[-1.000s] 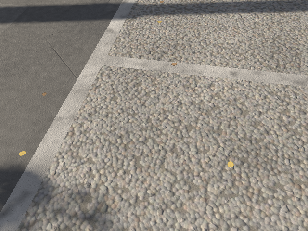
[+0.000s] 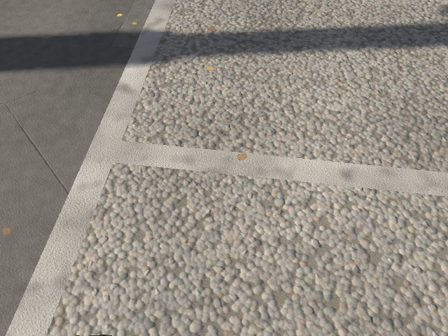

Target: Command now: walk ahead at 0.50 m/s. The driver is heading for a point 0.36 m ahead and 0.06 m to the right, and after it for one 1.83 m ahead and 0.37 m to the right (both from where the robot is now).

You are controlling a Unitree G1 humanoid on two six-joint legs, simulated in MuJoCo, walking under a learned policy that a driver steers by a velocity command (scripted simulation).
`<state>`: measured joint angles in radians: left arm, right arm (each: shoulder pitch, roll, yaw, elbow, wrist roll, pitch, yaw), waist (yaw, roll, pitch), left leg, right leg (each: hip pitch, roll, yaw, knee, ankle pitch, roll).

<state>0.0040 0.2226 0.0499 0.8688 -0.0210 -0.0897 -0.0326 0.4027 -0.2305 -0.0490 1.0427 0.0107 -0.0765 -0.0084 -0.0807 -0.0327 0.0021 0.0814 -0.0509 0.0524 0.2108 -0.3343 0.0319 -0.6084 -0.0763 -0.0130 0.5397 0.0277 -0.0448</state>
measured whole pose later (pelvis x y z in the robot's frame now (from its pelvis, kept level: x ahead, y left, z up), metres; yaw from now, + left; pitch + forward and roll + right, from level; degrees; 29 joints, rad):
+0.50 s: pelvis +0.26 -0.02 +0.00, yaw +0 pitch +1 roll -3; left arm 0.28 0.23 0.04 1.02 0.00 -0.07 0.01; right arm 0.06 -0.23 -0.05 0.91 -0.01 -0.07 0.00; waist 0.05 0.05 0.01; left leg -0.52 0.05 -0.01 0.53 0.04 0.03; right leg -0.07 0.07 -0.06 0.33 -0.29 -0.03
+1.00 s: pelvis +0.34 -0.02 +0.00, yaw +0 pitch +0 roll +0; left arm 0.25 0.20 0.04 1.09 0.01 -0.02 0.03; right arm 0.14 -0.21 -0.04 1.02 -0.01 -0.01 -0.03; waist 0.00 0.01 0.02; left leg -0.32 0.00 0.03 0.48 -0.16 0.02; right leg -0.20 -0.03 -0.01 0.52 -0.32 0.02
